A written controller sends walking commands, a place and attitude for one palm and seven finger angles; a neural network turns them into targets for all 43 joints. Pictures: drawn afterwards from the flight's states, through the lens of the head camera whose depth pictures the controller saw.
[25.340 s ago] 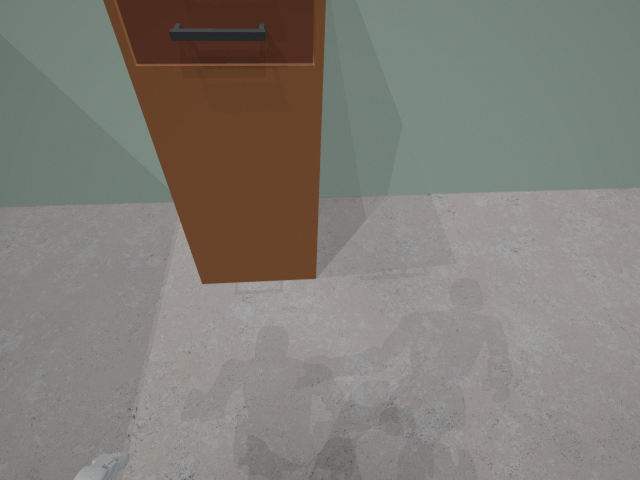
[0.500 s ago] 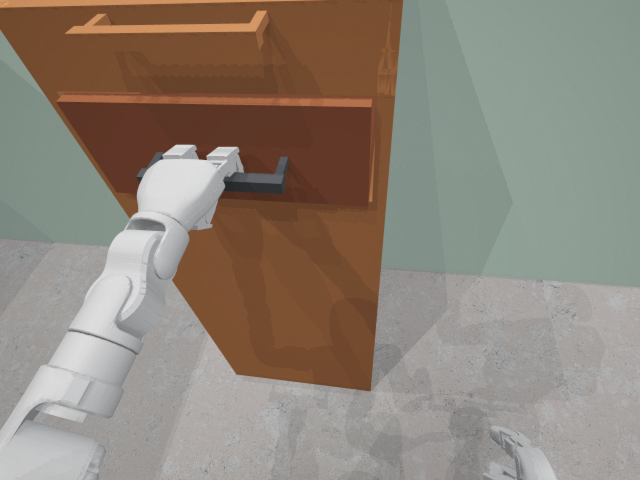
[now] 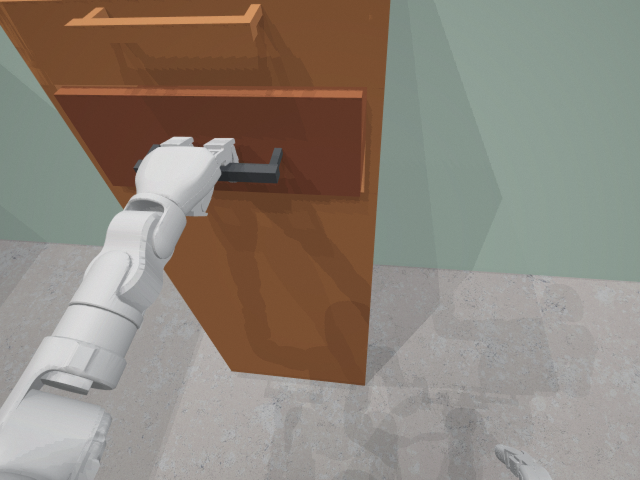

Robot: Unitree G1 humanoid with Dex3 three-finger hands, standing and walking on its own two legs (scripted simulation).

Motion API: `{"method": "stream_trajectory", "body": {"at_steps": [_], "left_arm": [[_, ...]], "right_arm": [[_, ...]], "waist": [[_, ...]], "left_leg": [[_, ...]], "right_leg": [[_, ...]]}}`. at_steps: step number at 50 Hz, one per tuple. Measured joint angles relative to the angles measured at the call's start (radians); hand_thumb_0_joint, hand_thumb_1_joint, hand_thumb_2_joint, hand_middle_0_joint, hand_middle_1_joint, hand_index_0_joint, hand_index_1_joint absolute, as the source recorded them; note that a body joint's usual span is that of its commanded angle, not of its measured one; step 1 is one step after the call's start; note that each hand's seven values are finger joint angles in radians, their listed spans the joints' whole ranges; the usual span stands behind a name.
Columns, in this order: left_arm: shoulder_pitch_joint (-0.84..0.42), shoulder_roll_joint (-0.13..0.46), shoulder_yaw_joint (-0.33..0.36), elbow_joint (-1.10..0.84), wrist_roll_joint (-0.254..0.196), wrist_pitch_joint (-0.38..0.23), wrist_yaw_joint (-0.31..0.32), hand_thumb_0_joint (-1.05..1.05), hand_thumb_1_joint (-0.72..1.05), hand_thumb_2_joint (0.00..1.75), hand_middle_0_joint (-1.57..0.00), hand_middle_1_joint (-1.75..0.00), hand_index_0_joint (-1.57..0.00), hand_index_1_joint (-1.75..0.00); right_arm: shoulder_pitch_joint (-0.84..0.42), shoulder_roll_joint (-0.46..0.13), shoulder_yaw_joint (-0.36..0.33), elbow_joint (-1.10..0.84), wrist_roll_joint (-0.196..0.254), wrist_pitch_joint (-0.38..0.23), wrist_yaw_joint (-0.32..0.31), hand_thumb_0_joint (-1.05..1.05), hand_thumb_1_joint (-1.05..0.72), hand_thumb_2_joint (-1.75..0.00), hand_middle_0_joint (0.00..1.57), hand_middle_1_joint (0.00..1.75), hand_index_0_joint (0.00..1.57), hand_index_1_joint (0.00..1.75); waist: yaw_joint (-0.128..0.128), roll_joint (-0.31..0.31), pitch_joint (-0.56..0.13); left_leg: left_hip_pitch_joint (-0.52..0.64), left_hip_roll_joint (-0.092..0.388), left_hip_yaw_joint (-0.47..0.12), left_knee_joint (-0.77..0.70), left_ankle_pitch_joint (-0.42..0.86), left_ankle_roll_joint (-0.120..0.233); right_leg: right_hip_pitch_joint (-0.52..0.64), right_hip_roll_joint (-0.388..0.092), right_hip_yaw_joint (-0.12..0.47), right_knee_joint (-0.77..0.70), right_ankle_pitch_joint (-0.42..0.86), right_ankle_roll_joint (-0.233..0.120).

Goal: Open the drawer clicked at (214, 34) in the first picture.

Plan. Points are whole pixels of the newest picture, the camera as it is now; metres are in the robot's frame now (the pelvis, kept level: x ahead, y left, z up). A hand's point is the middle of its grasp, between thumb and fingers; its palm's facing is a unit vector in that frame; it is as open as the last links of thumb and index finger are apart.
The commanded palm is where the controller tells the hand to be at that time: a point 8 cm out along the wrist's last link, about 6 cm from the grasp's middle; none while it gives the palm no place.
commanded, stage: pull the drawer open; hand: left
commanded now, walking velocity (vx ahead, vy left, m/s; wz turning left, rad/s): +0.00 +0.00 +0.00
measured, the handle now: (210, 162) +0.47 +0.18 +0.15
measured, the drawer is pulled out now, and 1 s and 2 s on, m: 0.01 0.05 0.10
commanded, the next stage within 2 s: none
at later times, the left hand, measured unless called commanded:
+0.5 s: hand (190, 227) +0.38 +0.19 +0.13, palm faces +0.05 -0.09 -0.99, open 5.7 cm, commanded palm +0.35 +0.20 +0.19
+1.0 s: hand (188, 223) +0.38 +0.19 +0.13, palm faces +0.00 -0.05 -1.00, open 5.4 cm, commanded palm +0.36 +0.19 +0.19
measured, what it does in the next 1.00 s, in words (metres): stands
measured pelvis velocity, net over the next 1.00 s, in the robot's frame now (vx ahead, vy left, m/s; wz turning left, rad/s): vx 0.00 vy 0.00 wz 0.01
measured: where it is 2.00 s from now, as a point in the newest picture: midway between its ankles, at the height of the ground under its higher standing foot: outside the picture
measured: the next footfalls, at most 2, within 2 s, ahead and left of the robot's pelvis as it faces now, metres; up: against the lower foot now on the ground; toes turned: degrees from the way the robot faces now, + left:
none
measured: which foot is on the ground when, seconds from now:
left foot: down 0.00-1.00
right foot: down 0.00-1.00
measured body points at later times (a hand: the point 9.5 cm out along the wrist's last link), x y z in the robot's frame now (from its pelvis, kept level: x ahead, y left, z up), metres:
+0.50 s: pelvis +0.01 +0.01 +0.00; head +0.04 -0.03 +0.45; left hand +0.37 +0.19 +0.18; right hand +0.18 -0.23 -0.12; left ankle -0.02 +0.12 -0.74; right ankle -0.02 -0.11 -0.74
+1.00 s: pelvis +0.00 +0.00 +0.00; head +0.02 -0.04 +0.45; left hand +0.37 +0.19 +0.19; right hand +0.18 -0.23 -0.12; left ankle -0.02 +0.12 -0.74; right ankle -0.02 -0.11 -0.74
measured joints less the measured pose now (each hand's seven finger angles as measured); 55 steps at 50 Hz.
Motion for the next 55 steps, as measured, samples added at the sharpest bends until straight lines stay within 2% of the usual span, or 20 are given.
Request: {"method": "stream_trajectory", "body": {"at_steps": [8,12,19,22,24,28,33,43,55], "left_arm": [[-0.017,0.000,-0.005,0.033,0.004,0.000,0.013,0.00,0.76,0.85,-0.35,-1.35,-0.38,-1.33],[0.015,0.006,0.016,0.008,0.005,0.005,0.012,0.01,0.77,0.85,-0.33,-1.35,-0.37,-1.32],[0.207,0.014,0.085,-0.196,-0.015,0.028,0.009,0.01,0.79,0.83,-0.27,-1.35,-0.34,-1.28],[0.299,0.009,0.092,-0.309,-0.020,0.045,0.010,0.01,0.80,0.83,-0.26,-1.35,-0.34,-1.27],[0.323,0.003,0.072,-0.354,-0.020,0.055,0.018,0.01,0.79,0.84,-0.26,-1.35,-0.34,-1.26],[0.256,-0.012,0.006,-0.327,-0.013,0.058,0.032,0.01,0.78,0.85,-0.29,-1.35,-0.35,-1.27],[0.203,-0.015,-0.033,-0.285,-0.007,0.075,0.020,0.00,0.76,0.86,-0.34,-1.35,-0.38,-1.31],[0.147,-0.011,-0.026,-0.198,-0.014,0.062,-0.025,0.00,0.75,0.85,-0.37,-1.35,-0.41,-1.34],[0.127,0.009,0.020,-0.138,-0.012,0.008,-0.015,0.00,0.76,0.84,-0.36,-1.35,-0.40,-1.34]], "right_arm": [[0.026,-0.002,-0.006,0.010,0.004,-0.004,-0.002,0.01,-0.90,-0.90,0.20,0.30,0.20,0.30],[0.023,0.001,-0.007,-0.003,0.002,-0.003,0.005,0.01,-0.90,-0.90,0.20,0.30,0.20,0.30],[0.004,0.002,-0.010,-0.048,-0.003,-0.003,0.037,0.01,-0.90,-0.90,0.20,0.30,0.19,0.30],[-0.010,-0.001,-0.012,-0.057,-0.007,-0.008,0.053,0.01,-0.90,-0.90,0.20,0.30,0.19,0.30],[-0.020,-0.004,-0.013,-0.054,-0.007,-0.016,0.055,0.01,-0.90,-0.90,0.20,0.30,0.19,0.30],[-0.056,-0.009,-0.007,-0.023,-0.004,-0.025,0.041,0.01,-0.90,-0.90,0.20,0.30,0.19,0.30],[-0.101,0.002,0.004,-0.012,-0.006,-0.024,0.031,0.01,-0.91,-0.90,0.20,0.30,0.19,0.30],[-0.101,0.022,0.030,-0.022,-0.005,-0.011,0.013,0.01,-0.90,-0.90,0.20,0.30,0.20,0.30],[-0.027,-0.002,0.010,-0.003,-0.003,-0.012,0.000,0.01,-0.90,-0.90,0.20,0.30,0.20,0.30]], "waist": [[-0.007,-0.001,-0.001],[-0.015,0.000,-0.002],[-0.025,0.014,-0.009],[-0.015,0.018,-0.012],[0.001,0.020,-0.011],[0.038,0.014,-0.002],[0.050,0.014,-0.007],[0.038,0.010,-0.006],[0.012,0.008,0.012]], "left_leg": [[-0.007,-0.001,0.004,0.003,0.005,0.003],[0.002,0.000,0.016,-0.005,0.006,0.005],[0.037,0.002,0.046,-0.030,-0.002,0.009],[0.049,0.000,0.049,-0.036,-0.008,0.010],[0.051,-0.001,0.043,-0.032,-0.013,0.010],[0.039,-0.006,0.016,-0.016,-0.018,0.009],[0.033,-0.008,-0.002,-0.016,-0.013,0.006],[0.046,-0.005,-0.011,-0.021,-0.002,-0.001],[0.037,0.002,-0.002,-0.020,0.014,-0.003]], "right_leg": [[-0.008,-0.001,0.005,0.003,0.007,0.002],[-0.006,0.001,0.016,-0.002,0.011,0.003],[0.013,0.005,0.046,-0.021,0.011,0.011],[0.024,0.004,0.050,-0.027,0.006,0.015],[0.031,0.002,0.044,-0.028,0.001,0.016],[0.036,-0.004,0.017,-0.022,-0.008,0.014],[0.039,-0.006,0.000,-0.025,-0.008,0.010],[0.051,-0.002,-0.009,-0.022,-0.005,0.002],[0.036,0.005,0.001,-0.019,0.013,-0.003]]}}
